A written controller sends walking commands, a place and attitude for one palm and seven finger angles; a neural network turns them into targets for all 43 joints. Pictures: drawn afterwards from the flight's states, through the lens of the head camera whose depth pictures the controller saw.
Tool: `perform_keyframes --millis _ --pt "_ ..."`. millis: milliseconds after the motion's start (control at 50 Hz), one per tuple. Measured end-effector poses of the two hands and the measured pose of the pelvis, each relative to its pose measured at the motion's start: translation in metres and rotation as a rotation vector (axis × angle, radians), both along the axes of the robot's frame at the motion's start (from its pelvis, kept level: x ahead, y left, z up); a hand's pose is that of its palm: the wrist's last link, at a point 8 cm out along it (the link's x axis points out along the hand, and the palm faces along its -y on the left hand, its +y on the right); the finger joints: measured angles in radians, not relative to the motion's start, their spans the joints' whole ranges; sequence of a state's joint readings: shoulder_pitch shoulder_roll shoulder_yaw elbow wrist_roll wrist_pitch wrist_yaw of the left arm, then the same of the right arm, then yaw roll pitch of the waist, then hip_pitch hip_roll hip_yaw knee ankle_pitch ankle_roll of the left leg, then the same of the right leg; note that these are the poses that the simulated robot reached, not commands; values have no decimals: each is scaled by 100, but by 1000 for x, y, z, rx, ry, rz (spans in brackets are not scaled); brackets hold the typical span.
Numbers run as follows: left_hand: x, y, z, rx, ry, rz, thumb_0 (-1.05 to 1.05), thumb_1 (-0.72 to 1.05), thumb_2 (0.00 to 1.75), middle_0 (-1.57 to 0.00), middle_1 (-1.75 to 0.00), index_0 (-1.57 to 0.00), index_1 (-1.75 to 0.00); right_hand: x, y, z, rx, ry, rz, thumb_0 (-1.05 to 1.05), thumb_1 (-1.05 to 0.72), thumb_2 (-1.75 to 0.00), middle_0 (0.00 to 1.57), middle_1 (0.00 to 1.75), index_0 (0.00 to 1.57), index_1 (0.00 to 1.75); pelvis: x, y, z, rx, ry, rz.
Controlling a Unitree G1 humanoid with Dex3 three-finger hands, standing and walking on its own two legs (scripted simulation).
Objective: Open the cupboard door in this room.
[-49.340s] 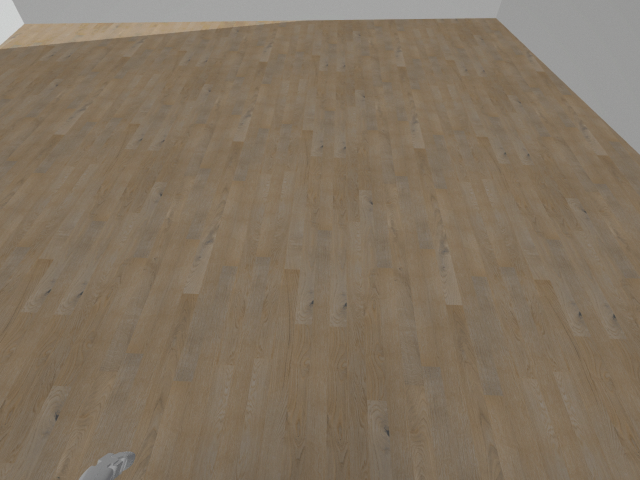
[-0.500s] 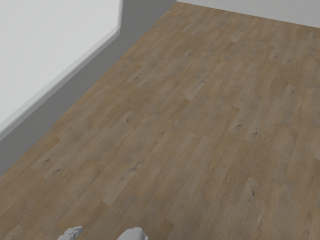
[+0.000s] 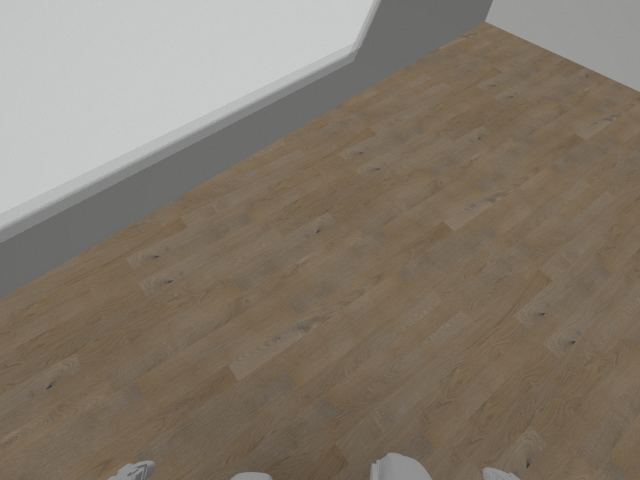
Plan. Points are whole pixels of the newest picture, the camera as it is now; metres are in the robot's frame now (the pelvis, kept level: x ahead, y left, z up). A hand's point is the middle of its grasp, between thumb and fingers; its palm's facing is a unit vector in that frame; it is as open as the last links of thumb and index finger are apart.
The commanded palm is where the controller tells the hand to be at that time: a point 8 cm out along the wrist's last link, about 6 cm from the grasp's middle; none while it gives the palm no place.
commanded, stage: turn to face it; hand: left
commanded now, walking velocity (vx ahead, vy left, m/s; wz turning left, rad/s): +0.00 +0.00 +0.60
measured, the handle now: out of the picture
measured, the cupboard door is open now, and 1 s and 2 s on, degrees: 42 42 42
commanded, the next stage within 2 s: none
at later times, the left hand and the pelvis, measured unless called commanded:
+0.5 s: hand out of the picture +0.01 +0.17 -0.18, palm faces +0.32 -0.92 -0.20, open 7.4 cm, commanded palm none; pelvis +0.02 -0.03 -0.01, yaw +19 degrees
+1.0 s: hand out of the picture +0.00 +0.16 -0.15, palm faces +0.56 -0.78 -0.28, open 7.4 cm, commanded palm none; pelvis +0.04 -0.06 +0.00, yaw +36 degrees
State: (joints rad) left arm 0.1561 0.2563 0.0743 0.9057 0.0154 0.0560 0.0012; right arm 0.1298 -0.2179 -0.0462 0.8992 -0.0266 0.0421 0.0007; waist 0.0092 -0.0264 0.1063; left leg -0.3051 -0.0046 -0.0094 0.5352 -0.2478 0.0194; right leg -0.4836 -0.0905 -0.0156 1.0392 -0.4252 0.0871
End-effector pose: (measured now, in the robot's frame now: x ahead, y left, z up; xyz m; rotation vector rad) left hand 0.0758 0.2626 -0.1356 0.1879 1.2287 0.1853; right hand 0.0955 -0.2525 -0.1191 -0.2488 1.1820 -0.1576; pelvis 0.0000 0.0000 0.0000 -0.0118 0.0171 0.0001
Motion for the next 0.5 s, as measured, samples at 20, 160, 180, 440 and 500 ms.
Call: perform_keyframes --millis 20,160,180,440,500 --pt "4 -1 3 6 -17 4 1 91 90 -20 -29 -20 -30 -2 -2 -1 4 10 4 0 -90 -90 21 30 21 30 1 -3 1 -1 2 11" --pt "19 -23 17 67 -113 30 1 90 90 -20 -29 -20 -30 -3 -32 -25 44 67 18 0 -90 -90 21 30 21 30 8 -35 -9 22 18 91" --pt "16 -27 18 75 -117 37 1 90 90 -20 -29 -20 -30 -1 -36 -28 46 74 21 0 -90 -90 21 30 21 30 8 -38 -10 19 15 102" --pt "-60 -59 5 -20 -13 235 0 90 90 -20 -30 -21 -30 73 -18 -9 33 54 233 0 -91 -90 20 30 20 30 16 -41 1 51 -7 284" --pt "-85 -49 -14 -43 17 300 1 90 90 -20 -30 -21 -30 97 2 -10 13 -3 303 0 -91 -90 20 30 20 30 16 -31 -11 26 -7 326"
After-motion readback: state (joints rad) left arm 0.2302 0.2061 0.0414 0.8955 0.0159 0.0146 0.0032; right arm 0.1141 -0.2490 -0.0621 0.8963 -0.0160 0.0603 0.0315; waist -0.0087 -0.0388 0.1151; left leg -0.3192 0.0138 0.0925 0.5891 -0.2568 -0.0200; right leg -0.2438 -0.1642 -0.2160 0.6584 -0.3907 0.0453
